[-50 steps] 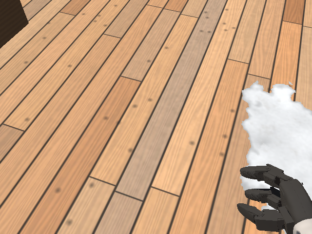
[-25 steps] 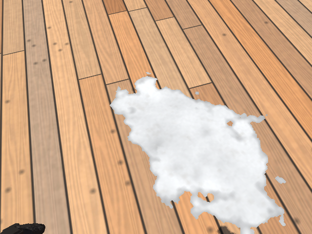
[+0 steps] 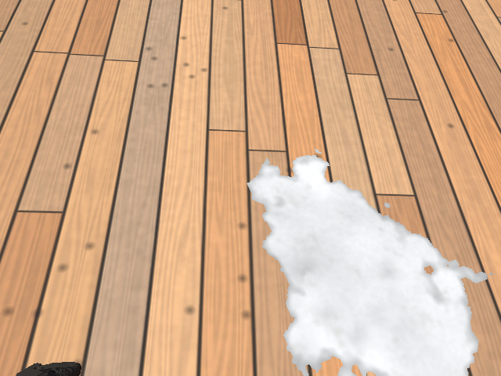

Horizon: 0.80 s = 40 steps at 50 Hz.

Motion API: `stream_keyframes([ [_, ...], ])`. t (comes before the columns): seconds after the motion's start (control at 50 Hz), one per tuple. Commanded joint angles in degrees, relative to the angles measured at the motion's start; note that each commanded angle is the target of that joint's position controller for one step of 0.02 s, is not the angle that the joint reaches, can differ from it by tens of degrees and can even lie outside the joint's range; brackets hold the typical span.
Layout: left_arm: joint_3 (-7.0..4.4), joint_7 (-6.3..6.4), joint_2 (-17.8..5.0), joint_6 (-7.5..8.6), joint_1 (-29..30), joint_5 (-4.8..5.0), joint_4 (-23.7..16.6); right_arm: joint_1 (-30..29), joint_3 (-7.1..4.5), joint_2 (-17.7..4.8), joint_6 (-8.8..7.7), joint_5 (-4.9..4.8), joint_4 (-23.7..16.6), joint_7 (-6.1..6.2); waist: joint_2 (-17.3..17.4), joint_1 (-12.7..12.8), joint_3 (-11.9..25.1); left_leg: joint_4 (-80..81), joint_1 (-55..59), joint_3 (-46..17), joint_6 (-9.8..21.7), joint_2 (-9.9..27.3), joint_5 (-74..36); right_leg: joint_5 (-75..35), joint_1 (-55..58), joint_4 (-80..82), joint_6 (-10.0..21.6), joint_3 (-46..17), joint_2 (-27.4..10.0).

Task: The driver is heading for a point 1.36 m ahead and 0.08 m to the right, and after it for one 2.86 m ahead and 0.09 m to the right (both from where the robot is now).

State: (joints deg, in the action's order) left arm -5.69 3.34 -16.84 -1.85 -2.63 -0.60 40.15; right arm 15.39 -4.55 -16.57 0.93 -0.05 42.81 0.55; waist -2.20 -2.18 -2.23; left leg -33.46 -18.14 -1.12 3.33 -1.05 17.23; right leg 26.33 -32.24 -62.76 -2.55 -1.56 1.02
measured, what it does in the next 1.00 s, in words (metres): walks ahead: right foot, then left foot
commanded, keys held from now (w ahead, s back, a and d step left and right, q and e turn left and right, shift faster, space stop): q+shift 0.08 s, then w+q+shift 0.06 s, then w+e+shift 0.66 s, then w+q+shift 0.14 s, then q+shift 0.06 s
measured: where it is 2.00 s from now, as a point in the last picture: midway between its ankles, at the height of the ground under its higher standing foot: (278, 226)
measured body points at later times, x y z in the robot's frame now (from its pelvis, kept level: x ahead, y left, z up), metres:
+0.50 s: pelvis +0.15 -0.04 -0.01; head +0.16 -0.05 +0.44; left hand +0.29 +0.25 -0.09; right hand +0.25 -0.31 -0.12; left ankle +0.00 +0.08 -0.73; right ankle +0.18 -0.12 -0.74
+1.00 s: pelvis +0.56 -0.09 -0.02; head +0.59 -0.10 +0.43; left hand +0.64 +0.19 -0.14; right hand +0.67 -0.39 -0.11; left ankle +0.66 -0.02 -0.73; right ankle +0.30 -0.13 -0.61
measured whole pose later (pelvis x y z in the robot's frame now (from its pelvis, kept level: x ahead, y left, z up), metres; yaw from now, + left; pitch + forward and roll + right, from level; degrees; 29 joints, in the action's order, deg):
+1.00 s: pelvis +0.56 -0.09 -0.02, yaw -14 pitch +2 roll +2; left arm -2.9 -0.3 -18.4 4.4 -21.7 -1.5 50.4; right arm 8.7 -1.7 -17.7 -3.9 1.9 39.5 -0.3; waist -1.2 1.4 -2.3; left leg -36.1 -26.7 1.7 3.6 -4.5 11.3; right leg 20.2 -7.6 -69.8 5.5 -6.6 7.3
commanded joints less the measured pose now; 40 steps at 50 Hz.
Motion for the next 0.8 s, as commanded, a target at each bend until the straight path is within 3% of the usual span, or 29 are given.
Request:
stream_keyframes([
  [0.02, -1.36, 0.15, -4.1, 1.52, 3.7, -0.21, -4.9, -5.2, -2.40, -9.4, -0.76, -1.49, -6.7, 1.65, 7.6, 2.6, 7.6, 12.9, 12.4, -20.5, 8.3, 12.8, -26.6, -5.9, -9.3, -4.2, -0.6, -4.6, 0.3],
  [0.08, -0.82, -0.37, -2.6, 2.20, 3.7, 0.38, -4.7, -2.6, -2.73, -9.9, -0.12, -1.25, -7.5, 2.48, 7.3, 1.9, 9.0, 11.9, 15.5, -20.9, 8.0, 11.0, -27.6, -8.9, -9.2, 1.7, -1.5, -5.4, 2.0],
  [0.1, -0.69, -0.80, -2.7, 2.59, 3.2, 0.56, -4.6, -1.2, -2.85, -9.9, -0.04, -1.76, -7.4, 2.64, 7.1, 1.6, 10.3, 13.7, 16.3, -22.0, 8.0, 9.9, -14.7, -10.4, -8.8, 6.4, -1.6, -5.6, 2.0],
  [0.12, -0.72, -1.44, -3.0, 3.10, 3.7, 0.98, -4.6, -0.1, -2.91, -10.0, -0.16, -2.15, -7.5, 2.58, 8.2, 0.8, 9.8, 16.6, 15.8, -24.4, 8.3, 9.6, 2.2, -11.6, -8.2, 10.8, -1.6, -5.8, 1.8],
  [0.14, -0.93, -2.04, -3.6, 3.71, 4.6, 1.38, -4.8, 0.0, -3.03, -10.8, -0.39, -2.15, -7.8, 2.42, 10.6, 0.4, 8.1, 18.9, 14.4, -27.3, 8.7, 9.8, 12.2, -12.0, -7.8, 14.7, -1.7, -5.8, 2.0],
  [0.18, -0.85, -3.16, -4.4, 4.85, 4.1, 1.74, -3.9, -0.6, -2.35, -9.9, -1.12, -1.36, -7.8, 2.20, 13.6, -0.5, 6.8, 19.9, 14.7, -25.7, 8.5, 11.3, 13.3, -15.1, -6.5, 20.1, -1.8, -3.7, 0.1],
  [0.22, -0.22, -3.87, -3.6, 6.24, 5.0, 1.31, -3.7, 2.0, -1.61, -8.7, -2.11, -0.75, -6.6, 1.67, 13.3, -2.6, 6.0, 19.7, 13.8, -23.8, 8.4, 11.8, 10.9, -17.3, -3.1, 23.9, -1.4, -1.7, -1.4],
  [0.3, 0.52, -4.56, -4.3, 7.68, 6.8, 2.45, -5.0, 3.2, -1.16, -10.0, -3.82, -0.16, -6.4, 0.35, 12.4, -4.7, 0.5, 21.6, 13.7, -23.9, 9.3, 14.8, 14.0, -15.4, -5.6, 25.8, 2.0, 0.3, -3.5],
  [0.32, 0.88, -5.85, -4.5, 4.69, 4.7, -2.88, -3.6, 6.4, -1.63, -11.5, -3.31, 3.16, -5.6, -1.24, 13.2, -5.0, 1.2, 24.0, 13.9, -21.7, 8.0, 11.8, 17.1, -13.1, -3.5, 25.6, 2.0, 3.3, -1.8],
  [0.34, 0.76, -6.51, -4.8, 3.55, 4.6, -2.50, -4.1, 5.3, -1.55, -10.8, -3.32, 3.51, -5.7, -1.76, 13.6, -4.5, -1.0, 24.2, 13.2, -20.1, 7.5, 12.0, 16.0, -12.4, -3.1, 25.9, 2.7, 3.7, -1.8],
  [0.36, 0.88, -7.00, -5.1, 3.12, 4.4, -1.66, -4.4, 4.7, -1.43, -10.4, -3.54, 3.24, -5.9, -1.82, 12.9, -4.2, -1.4, 24.5, 13.0, -18.8, 7.2, 12.4, 15.4, -11.4, -2.1, 26.3, 3.4, 3.8, -1.7],
  [0.4, 1.13, -7.66, -5.2, 3.07, 3.6, -0.75, -5.0, 3.8, -1.48, -10.7, -4.13, 2.78, -5.8, -1.35, 11.2, -2.9, -2.3, 25.5, 12.0, -16.3, 6.8, 14.3, 13.8, -10.4, 1.2, 27.6, 5.4, 3.8, -1.9],
  [0.44, 1.24, -7.61, -5.4, 3.28, -0.8, -0.55, -4.2, 1.5, -1.52, -10.9, -4.54, 2.57, -5.9, -0.90, 8.9, 0.4, -1.8, 24.4, 9.7, -12.5, 5.9, 14.9, 8.9, -10.9, 8.9, 30.3, 8.1, 5.3, -1.5],
  [0.46, 0.96, -7.23, -5.8, 3.44, -6.5, -0.76, -2.4, -0.1, -1.35, -10.7, -4.66, 2.40, -6.0, -0.79, 6.9, 3.8, 0.1, 18.9, 7.2, -8.4, 5.0, 13.4, -1.7, -10.7, 17.1, 32.5, 9.5, 6.9, 0.7],
  [0.48, -0.07, -6.56, -8.1, 3.94, -17.6, -1.03, 1.4, -0.7, -0.73, -9.0, -4.88, 2.76, -6.0, -0.54, 2.3, 8.6, 5.0, 4.1, 2.1, -2.2, 3.7, 10.0, -17.1, -7.6, 30.8, 33.0, 10.8, 5.0, 2.2],
  [0.5, -1.56, -5.62, -13.9, 4.49, -31.2, -1.67, 4.2, -3.8, 0.49, -6.0, -5.11, 3.31, -8.5, -0.25, -9.7, 14.1, 10.3, -20.2, -9.4, 4.7, 0.8, 5.0, -17.7, 9.5, 42.8, 40.4, 14.2, -14.4, -9.0],
  [0.52, -1.95, -5.65, -17.4, 4.76, -29.5, -1.22, 3.4, -4.8, 1.40, -3.0, -5.85, 2.87, -11.8, -0.88, -21.0, 10.3, 7.5, -31.3, -31.4, 1.7, -2.0, -5.0, 9.5, 21.6, 49.9, 52.4, 19.0, -44.4, -16.3],
  [0.54, -1.12, -5.85, -13.2, 4.56, -23.7, -0.79, 1.9, -7.9, 1.28, -5.9, -6.20, 3.85, -11.3, -0.96, -9.0, 9.5, 3.4, -37.1, -37.8, -4.0, -1.4, -0.7, 5.6, 19.3, 47.9, 51.8, 19.5, -44.6, -17.2],
  [0.56, -0.93, -5.62, -12.0, 4.52, -22.2, -0.60, 1.2, -8.9, 1.05, -7.3, -6.77, 3.86, -10.6, -1.53, -2.4, 8.6, 2.8, -37.2, -36.5, -4.2, -1.6, 2.2, 0.6, 11.6, 44.6, 49.3, 19.2, -37.3, -15.7],
  [0.58, -0.86, -5.37, -11.6, 4.50, -22.5, -0.42, 1.6, -7.8, 1.22, -7.3, -7.00, 3.84, -10.0, -1.88, 0.8, 7.2, 2.6, -35.2, -33.4, -3.7, -2.2, 3.8, -1.0, 7.6, 40.8, 50.0, 18.7, -32.6, -13.6],
  [0.6, -0.42, -4.90, -10.6, 4.67, -22.1, -0.05, 1.7, -7.5, 1.48, -7.0, -6.63, 4.31, -9.8, -2.19, 1.5, 5.8, 0.9, -32.3, -31.1, -3.3, -3.1, 4.8, -1.8, 4.7, 36.6, 51.6, 18.1, -29.6, -11.4],
  [0.62, 0.06, -4.55, -9.5, 5.00, -21.5, 0.17, 1.9, -7.2, 1.85, -6.5, -5.84, 4.62, -9.5, -2.58, 0.0, 4.7, -0.6, -30.0, -29.0, -2.8, -4.2, 5.5, -2.6, 2.1, 33.2, 53.1, 17.6, -26.9, -9.2],
  [0.66, 0.22, -4.36, -9.2, 5.63, -22.7, 0.59, 2.6, -9.3, 2.33, -6.0, -4.28, 4.48, -10.3, -2.91, -1.0, 4.3, -3.0, -26.6, -28.6, -0.5, -5.7, 5.1, -3.0, -5.1, 29.4, 55.0, 18.2, -24.2, -7.1],
  [0.74, -0.17, -4.11, -9.8, 5.89, -24.9, 0.63, 4.1, -19.4, 3.78, -4.4, -4.05, 3.21, -13.5, -3.37, -1.2, 6.4, -5.2, -12.0, -23.9, 3.0, -7.1, 2.2, -11.2, -25.1, 24.4, 54.9, 17.7, -20.3, -3.5],
  [0.8, -0.36, -3.56, -10.4, 6.17, -27.1, 1.21, 5.9, -24.0, 4.28, -4.2, -4.50, 2.34, -15.4, -3.34, -2.7, 8.0, -3.8, -3.4, -16.6, 3.4, -5.6, 0.6, -18.0, -41.6, 26.2, 54.3, 16.1, -21.8, -5.3],
])
Velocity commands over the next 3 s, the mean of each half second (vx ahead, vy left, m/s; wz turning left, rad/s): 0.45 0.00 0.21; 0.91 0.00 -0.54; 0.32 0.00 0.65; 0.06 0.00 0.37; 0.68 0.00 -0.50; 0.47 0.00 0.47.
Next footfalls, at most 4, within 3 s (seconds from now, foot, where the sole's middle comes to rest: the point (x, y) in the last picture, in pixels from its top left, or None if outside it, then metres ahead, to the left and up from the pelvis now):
0.48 right None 0.22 -0.12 -0.77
0.92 left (240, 286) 0.70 -0.03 -0.77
1.28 right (316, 208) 0.98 -0.29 -0.77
1.70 left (237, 224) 0.91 -0.03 -0.77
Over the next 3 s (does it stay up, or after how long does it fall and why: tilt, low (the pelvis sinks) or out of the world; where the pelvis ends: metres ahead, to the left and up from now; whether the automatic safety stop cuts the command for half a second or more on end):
stays up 1.43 -0.22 0.00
